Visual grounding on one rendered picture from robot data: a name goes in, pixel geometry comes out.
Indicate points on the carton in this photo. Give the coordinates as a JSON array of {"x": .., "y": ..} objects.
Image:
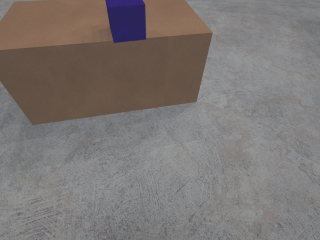
[{"x": 127, "y": 20}]

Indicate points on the pedestal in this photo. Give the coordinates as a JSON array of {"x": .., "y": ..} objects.
[{"x": 59, "y": 62}]

